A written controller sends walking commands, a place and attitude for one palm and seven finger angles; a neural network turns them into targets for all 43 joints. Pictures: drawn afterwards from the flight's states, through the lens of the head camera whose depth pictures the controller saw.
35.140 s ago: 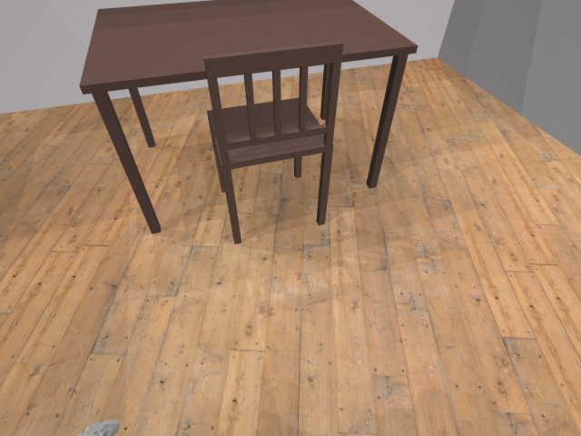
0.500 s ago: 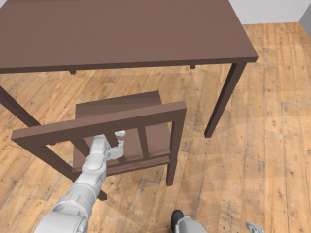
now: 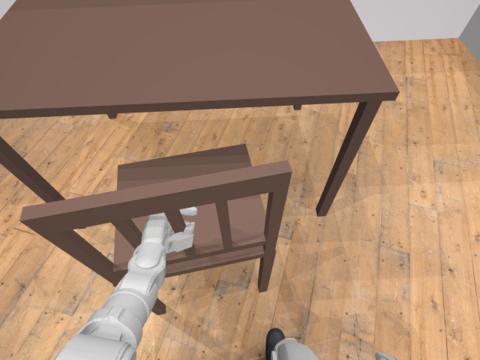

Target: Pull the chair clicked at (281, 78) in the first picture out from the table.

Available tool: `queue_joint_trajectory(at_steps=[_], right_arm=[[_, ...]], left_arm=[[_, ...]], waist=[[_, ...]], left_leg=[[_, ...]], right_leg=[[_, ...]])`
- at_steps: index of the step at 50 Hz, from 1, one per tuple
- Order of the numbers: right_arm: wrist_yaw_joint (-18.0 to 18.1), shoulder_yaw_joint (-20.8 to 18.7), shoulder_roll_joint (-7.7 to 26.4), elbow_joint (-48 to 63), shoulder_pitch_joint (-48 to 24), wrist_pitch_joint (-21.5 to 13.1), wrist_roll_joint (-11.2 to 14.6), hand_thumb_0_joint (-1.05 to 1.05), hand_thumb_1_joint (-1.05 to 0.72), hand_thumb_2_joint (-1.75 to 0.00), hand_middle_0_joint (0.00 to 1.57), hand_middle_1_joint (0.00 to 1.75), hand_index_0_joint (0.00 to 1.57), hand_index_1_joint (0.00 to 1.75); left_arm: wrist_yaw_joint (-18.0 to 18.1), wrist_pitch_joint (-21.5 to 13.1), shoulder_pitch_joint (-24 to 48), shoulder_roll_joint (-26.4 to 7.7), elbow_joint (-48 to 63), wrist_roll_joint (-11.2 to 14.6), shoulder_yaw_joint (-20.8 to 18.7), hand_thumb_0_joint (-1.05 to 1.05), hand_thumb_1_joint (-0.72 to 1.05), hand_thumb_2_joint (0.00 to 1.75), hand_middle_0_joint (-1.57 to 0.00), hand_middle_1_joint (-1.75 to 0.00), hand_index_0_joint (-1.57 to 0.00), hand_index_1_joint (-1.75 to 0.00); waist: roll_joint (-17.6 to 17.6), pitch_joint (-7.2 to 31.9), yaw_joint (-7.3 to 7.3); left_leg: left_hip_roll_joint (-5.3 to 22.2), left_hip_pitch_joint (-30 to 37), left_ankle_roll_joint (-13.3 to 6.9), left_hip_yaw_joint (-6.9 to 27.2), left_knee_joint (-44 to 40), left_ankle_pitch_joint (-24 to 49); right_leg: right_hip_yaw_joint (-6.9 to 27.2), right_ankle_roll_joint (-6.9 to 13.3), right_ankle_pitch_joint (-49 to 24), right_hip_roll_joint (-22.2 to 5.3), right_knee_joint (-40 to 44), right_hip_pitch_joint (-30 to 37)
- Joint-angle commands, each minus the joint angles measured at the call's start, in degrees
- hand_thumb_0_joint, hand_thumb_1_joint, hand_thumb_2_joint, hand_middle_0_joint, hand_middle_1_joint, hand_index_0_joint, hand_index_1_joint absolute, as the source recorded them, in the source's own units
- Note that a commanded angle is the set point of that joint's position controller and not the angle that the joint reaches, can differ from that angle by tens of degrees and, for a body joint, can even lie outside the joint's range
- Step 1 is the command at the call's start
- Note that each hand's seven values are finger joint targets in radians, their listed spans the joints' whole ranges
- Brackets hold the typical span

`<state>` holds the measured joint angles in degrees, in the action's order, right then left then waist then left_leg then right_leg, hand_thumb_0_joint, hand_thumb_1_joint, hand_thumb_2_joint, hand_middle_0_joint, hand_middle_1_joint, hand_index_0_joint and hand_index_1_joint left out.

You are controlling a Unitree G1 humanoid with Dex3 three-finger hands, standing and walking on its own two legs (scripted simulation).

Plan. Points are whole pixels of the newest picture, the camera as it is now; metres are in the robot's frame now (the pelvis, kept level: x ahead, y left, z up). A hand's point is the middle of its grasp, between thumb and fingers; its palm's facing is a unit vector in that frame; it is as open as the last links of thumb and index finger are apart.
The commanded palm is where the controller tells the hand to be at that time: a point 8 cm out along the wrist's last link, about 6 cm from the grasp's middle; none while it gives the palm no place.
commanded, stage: stop walking, hand still on the chair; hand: left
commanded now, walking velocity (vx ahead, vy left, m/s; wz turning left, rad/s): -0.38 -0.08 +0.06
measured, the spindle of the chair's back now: (182, 232) +0.37 +0.13 -0.10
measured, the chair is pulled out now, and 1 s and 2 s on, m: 0.18 0.18 0.18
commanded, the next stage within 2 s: open the thumb and straighten the fingers in 1.00 s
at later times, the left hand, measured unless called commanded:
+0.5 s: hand (187, 234) +0.34 +0.11 -0.06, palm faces -0.02 -0.99 -0.17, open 5.5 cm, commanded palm +0.33 +0.16 -0.04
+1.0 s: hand (186, 234) +0.35 +0.11 -0.06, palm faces -0.10 -0.98 -0.15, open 5.6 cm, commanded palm +0.33 +0.16 -0.04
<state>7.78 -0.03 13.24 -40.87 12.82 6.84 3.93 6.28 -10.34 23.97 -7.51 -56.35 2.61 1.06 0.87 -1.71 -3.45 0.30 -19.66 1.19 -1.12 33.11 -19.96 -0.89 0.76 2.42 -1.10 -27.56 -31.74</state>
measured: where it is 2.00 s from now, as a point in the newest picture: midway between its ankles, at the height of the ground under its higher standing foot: outside the picture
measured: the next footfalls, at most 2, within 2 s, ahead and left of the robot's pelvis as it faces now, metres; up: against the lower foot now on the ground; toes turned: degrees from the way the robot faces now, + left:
none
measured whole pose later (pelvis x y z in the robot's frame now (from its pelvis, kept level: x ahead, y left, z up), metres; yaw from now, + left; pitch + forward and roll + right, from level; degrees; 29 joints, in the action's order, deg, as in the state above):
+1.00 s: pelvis +0.07 +0.01 +0.01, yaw +1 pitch +1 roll -1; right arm 6.5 1.6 11.8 -36.6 11.3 4.3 2.1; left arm 4.7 -2.0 9.3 -5.3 -39.8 0.8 8.1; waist 2.1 -2.4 -1.6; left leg 1.4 -5.4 0.6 0.8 27.9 -23.9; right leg -3.1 -0.1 10.5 -0.6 -29.0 -19.8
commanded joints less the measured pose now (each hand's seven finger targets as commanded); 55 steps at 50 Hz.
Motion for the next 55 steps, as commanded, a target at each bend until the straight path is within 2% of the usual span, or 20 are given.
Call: queue_joint_trajectory(at_steps=[1, 3, 5, 6, 7, 12, 14, 16, 18, 20, 30, 32, 34, 37, 40, 42, 44, 47, 54, 55], right_arm=[[1.01, -3.04, 8.04, 5.21, 0.96, -2.13, -0.67, 0.0, -0.9, -0.9, 0.2, 0.3, 0.2, 0.3], [1.17, -3.11, 8.26, 4.99, 0.91, -2.3, -0.55, 0.0, -0.9, -0.9, 0.2, 0.3, 0.2, 0.3], [1.06, -3.14, 7.87, 4.95, 0.99, -2.43, -0.72, 0.0, -0.9, -0.9, 0.2, 0.3, 0.2, 0.3], [0.86, -2.89, 6.82, 8.4, 0.0, -2.24, -0.69, 0.0, -0.9, -0.9, 0.2, 0.3, 0.2, 0.3], [1.04, -2.6, 6.43, 9.26, -0.96, -2.13, -0.74, 0.0, -0.9, -0.9, 0.2, 0.3, 0.2, 0.3], [1.0, -2.09, 6.37, 10.33, -0.77, -2.26, -0.36, 0.0, -0.9, -0.9, 0.2, 0.3, 0.2, 0.3], [0.98, -2.12, 6.71, 9.94, -0.2, -2.58, -0.42, 0.0, -0.9, -0.9, 0.2, 0.3, 0.2, 0.3], [0.85, -1.92, 6.52, 10.26, -0.43, -2.82, -0.44, 0.0, -0.9, -0.9, 0.2, 0.3, 0.2, 0.3], [1.09, -2.0, 6.99, 10.49, -0.96, -3.2, -0.56, 0.0, -0.9, -0.9, 0.2, 0.3, 0.2, 0.3], [1.0, -1.88, 6.89, 10.5, -1.04, -3.39, -0.72, 0.0, -0.9, -0.9, 0.2, 0.3, 0.2, 0.3], [0.61, -1.91, 6.85, 10.12, -0.98, -4.31, -1.45, 0.0, -0.9, -0.9, 0.2, 0.3, 0.2, 0.3], [0.38, -1.88, 6.68, 10.31, -1.29, -4.36, -1.65, 0.0, -0.9, -0.9, 0.2, 0.3, 0.2, 0.3], [0.29, -1.8, 6.55, 9.89, -1.46, -4.53, -1.69, 0.0, -0.9, -0.9, 0.2, 0.3, 0.2, 0.3], [0.02, -1.79, 6.4, 10.52, -1.79, -4.46, -1.98, 0.0, -0.9, -0.9, 0.2, 0.3, 0.2, 0.3], [-0.21, -1.51, 6.24, 10.59, -2.23, -4.57, -2.04, 0.0, -0.9, -0.9, 0.2, 0.3, 0.2, 0.3], [-0.31, -1.48, 6.18, 11.02, -2.59, -4.55, -2.11, 0.0, -0.9, -0.9, 0.2, 0.3, 0.2, 0.3], [-0.34, -1.28, 6.18, 10.89, -2.9, -4.71, -2.18, 0.0, -0.9, -0.9, 0.2, 0.3, 0.2, 0.3], [-0.54, -1.27, 5.87, 11.22, -3.0, -4.71, -2.36, 0.0, -0.9, -0.9, 0.2, 0.3, 0.2, 0.3], [-0.65, -1.12, 5.93, 11.19, -3.11, -5.02, -2.35, 0.0, -0.9, -0.9, 0.2, 0.3, 0.2, 0.3], [-0.72, -1.23, 5.93, 11.4, -2.98, -4.95, -2.52, 0.0, -0.9, -0.9, 0.2, 0.3, 0.2, 0.3]], left_arm=[[0.78, -3.26, 20.55, -9.63, 10.89, -1.22, -1.62, 0.0, 0.9, 0.9, -0.5, -1.45, -0.5, -1.45], [0.83, -3.28, 20.56, -9.9, 9.95, -1.15, -1.87, 0.0, 0.9, 0.9, -0.5, -1.45, -0.5, -1.45], [0.67, -3.48, 20.52, -9.69, 10.15, -1.22, -1.88, 0.0, 0.9, 0.9, -0.5, -1.45, -0.5, -1.45], [0.44, -4.18, 19.39, -9.87, 20.1, -0.98, -1.69, 0.0, 0.9, 0.9, -0.5, -1.45, -0.5, -1.45], [0.48, -3.76, 18.23, -9.99, 20.89, -0.78, -2.0, 0.0, 0.9, 0.9, -0.5, -1.45, -0.5, -1.45], [0.84, -0.72, 13.71, -9.69, 20.17, -0.38, -1.88, 0.0, 0.9, 0.9, -0.5, -1.45, -0.5, -1.45], [1.19, -0.01, 12.67, -10.47, 19.96, -0.62, -2.61, 0.0, 0.9, 0.9, -0.5, -1.45, -0.5, -1.45], [1.04, 0.57, 12.51, -9.3, 20.66, -0.65, -1.82, 0.0, 0.9, 0.9, -0.5, -1.45, -0.5, -1.45], [1.15, 0.97, 12.1, -9.28, 21.48, -0.57, -1.7, 0.0, 0.9, 0.9, -0.5, -1.45, -0.5, -1.45], [1.09, 1.44, 10.85, -8.69, 21.51, -0.63, -1.5, 0.0, 0.9, 0.9, -0.5, -1.45, -0.5, -1.45], [0.27, 3.23, 4.53, -5.77, 22.92, -0.82, 0.8, 0.0, 0.9, 0.9, -0.5, -1.45, -0.5, -1.45], [-0.14, 3.44, 3.79, -4.97, 23.81, -0.94, 1.46, 0.0, 0.9, 0.9, -0.5, -1.45, -0.5, -1.45], [-0.03, 3.65, 2.64, -4.98, 24.34, -0.85, 1.68, 0.0, 0.9, 0.9, -0.5, -1.45, -0.5, -1.45], [-0.47, 3.89, 1.78, -4.49, 25.66, -1.12, 1.99, 0.0, 0.9, 0.9, -0.5, -1.45, -0.5, -1.45], [-0.56, 4.18, 0.6, -3.82, 26.44, -1.07, 2.71, 0.0, 0.9, 0.9, -0.5, -1.45, -0.5, -1.45], [-0.75, 4.23, 0.72, -3.88, 27.42, -1.15, 2.64, 0.0, 0.9, 0.9, -0.5, -1.45, -0.5, -1.45], [-0.65, 4.32, -0.1, -3.59, 27.68, -0.98, 3.06, 0.0, 0.9, 0.9, -0.5, -1.45, -0.5, -1.45], [-0.89, 4.37, -0.41, -3.42, 28.75, -1.19, 3.08, 0.0, 0.9, 0.9, -0.5, -1.45, -0.5, -1.45], [-0.86, 4.5, -1.28, -3.42, 30.3, -0.98, 3.43, 0.0, 0.9, 0.9, -0.5, -1.45, -0.5, -1.45], [-0.79, 4.56, -5.11, -3.8, 29.48, -1.2, 2.41, 0.0, 0.9, 0.9, -0.5, -1.45, -0.5, -1.45]], waist=[[0.09, 21.08, 0.52], [-1.3, 20.23, 0.37], [-0.34, 20.47, 0.53], [-0.13, 23.06, 1.29], [-0.01, 23.26, 1.49], [-3.27, 21.49, 1.87], [-2.65, 20.75, 1.84], [-2.3, 21.08, 1.75], [0.24, 19.93, 1.74], [0.88, 19.06, 2.05], [-1.77, 16.51, 2.22], [-1.92, 16.47, 2.18], [-0.25, 15.83, 2.22], [-2.29, 16.34, 2.29], [-1.32, 15.27, 2.38], [-2.6, 15.79, 2.4], [-0.7, 14.44, 2.45], [-1.52, 15.46, 2.55], [-0.59, 15.08, 2.47], [-0.34, 15.66, 2.7]], left_leg=[[4.64, -1.06, -0.48, 2.2, -5.67, 11.6], [4.55, -1.48, -0.5, 2.41, -5.64, 11.05], [4.66, -1.43, -0.51, 1.97, -5.31, 10.57], [4.94, -1.08, -0.72, 2.73, -6.06, 10.14], [4.77, -0.62, -0.87, 2.09, -5.79, 8.72], [2.59, 0.31, -1.11, 0.64, -4.68, -2.29], [2.18, 1.77, -1.28, 0.26, -5.0, -2.83], [2.45, 2.89, -1.38, 0.43, -5.75, -1.07], [3.21, 2.91, -1.45, 1.23, -7.78, 0.71], [3.58, 2.51, -1.33, 1.12, -8.47, 2.91], [4.06, 5.03, -0.4, 1.09, -8.35, 14.83], [4.18, 5.52, -0.23, 1.12, -8.07, 16.85], [4.23, 6.29, -0.18, 0.78, -8.19, 17.45], [4.4, 6.78, 0.02, 0.78, -7.58, 20.16], [4.58, 6.65, 0.05, 1.17, -8.21, 20.15], [4.72, 7.15, 0.09, 1.22, -7.94, 21.69], [5.0, 6.98, -0.09, 1.68, -8.82, 21.37], [4.89, 7.61, 0.01, 1.39, -8.18, 22.03], [5.17, 7.35, 0.14, 1.89, -8.47, 22.65], [5.23, 7.44, 0.16, 1.97, -8.41, 23.27]], right_leg=[[2.6, -1.02, -1.47, -3.67, 0.0, 18.4], [2.48, -0.96, -1.06, -3.49, 0.22, 18.46], [2.85, -1.03, -0.84, -3.78, -0.06, 18.06], [2.99, -0.95, -0.92, -4.18, -0.34, 22.37], [3.44, -0.85, -0.37, -4.6, 0.0, 23.33], [5.01, -0.48, 11.45, -6.5, 5.71, 22.49], [5.15, -0.64, 13.36, -6.55, 7.47, 22.62], [4.28, -1.08, 11.94, -6.01, 6.61, 23.36], [2.87, -1.37, 9.74, -4.61, 5.38, 24.58], [2.2, -1.38, 6.36, -4.09, 3.67, 25.49], [1.21, 0.02, -8.12, -4.06, 0.58, 29.37], [1.07, 0.31, -10.43, -4.21, -0.06, 29.84], [1.37, 0.37, -11.47, -4.39, 0.17, 30.25], [1.01, 0.67, -14.6, -4.47, -0.96, 30.89], [0.96, 0.74, -13.6, -4.38, -1.03, 30.82], [0.65, 0.83, -14.71, -4.34, -1.68, 30.89], [0.6, 0.75, -12.94, -4.15, -1.34, 30.52], [0.55, 0.86, -13.61, -4.09, -1.73, 30.67], [0.77, 1.09, -14.14, -4.3, -2.18, 31.14], [0.64, 1.15, -14.16, -4.22, -2.37, 31.31]])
